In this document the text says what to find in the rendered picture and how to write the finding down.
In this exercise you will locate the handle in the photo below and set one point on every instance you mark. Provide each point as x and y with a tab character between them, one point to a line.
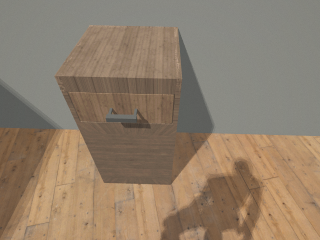
121	118

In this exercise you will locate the cabinet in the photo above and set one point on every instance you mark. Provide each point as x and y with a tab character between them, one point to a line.
127	59

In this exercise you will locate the drawer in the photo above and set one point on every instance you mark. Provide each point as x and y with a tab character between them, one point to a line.
151	108

